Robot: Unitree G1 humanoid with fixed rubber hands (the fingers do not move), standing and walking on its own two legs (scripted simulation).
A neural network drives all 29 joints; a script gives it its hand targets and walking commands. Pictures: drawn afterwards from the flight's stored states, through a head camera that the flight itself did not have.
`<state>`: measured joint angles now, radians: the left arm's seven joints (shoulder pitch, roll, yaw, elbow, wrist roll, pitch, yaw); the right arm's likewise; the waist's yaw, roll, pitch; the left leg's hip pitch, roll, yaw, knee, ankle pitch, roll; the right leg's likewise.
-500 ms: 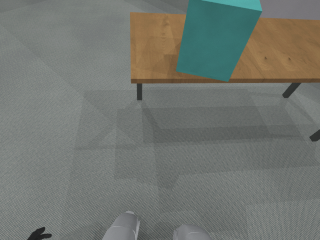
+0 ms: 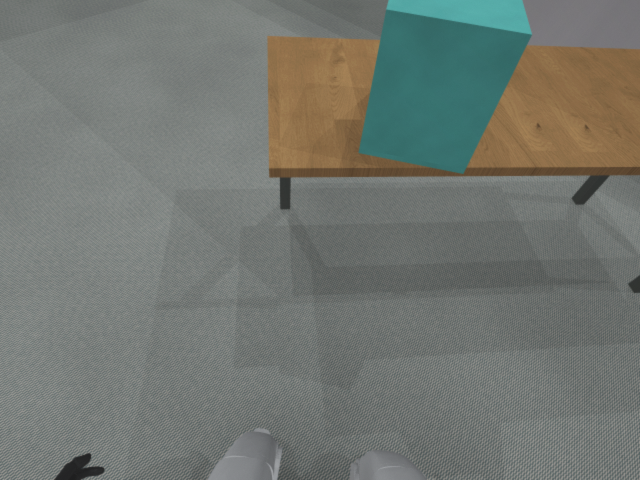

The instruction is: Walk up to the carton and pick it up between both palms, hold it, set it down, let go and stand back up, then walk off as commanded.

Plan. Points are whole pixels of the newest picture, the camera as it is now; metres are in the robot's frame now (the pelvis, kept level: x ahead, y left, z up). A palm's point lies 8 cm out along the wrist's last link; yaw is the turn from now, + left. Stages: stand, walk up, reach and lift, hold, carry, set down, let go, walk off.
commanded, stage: walk up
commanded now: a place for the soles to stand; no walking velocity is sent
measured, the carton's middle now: (432, 68) +0.82 -0.21 +0.08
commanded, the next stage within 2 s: none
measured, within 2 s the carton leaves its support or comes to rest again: neither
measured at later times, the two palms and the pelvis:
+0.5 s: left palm out of the picture +0.08 +0.33 -0.11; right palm out of the picture +0.07 -0.30 -0.09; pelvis +0.01 +0.01 +0.00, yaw +1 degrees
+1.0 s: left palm out of the picture +0.09 +0.31 -0.11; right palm out of the picture +0.08 -0.33 -0.10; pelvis +0.03 -0.01 +0.00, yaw +1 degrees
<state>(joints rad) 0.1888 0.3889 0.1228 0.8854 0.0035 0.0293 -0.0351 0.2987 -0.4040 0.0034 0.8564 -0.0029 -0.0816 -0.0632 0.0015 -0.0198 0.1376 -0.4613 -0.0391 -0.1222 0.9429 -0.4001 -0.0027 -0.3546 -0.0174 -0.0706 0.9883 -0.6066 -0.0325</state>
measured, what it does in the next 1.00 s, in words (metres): steps on the spot: left foot, then right foot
